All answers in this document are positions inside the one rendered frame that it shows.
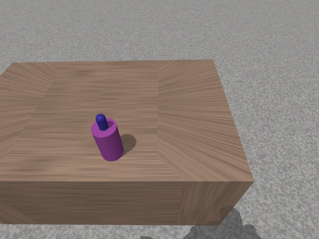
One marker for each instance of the bottle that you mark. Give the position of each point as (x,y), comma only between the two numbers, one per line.
(107,138)

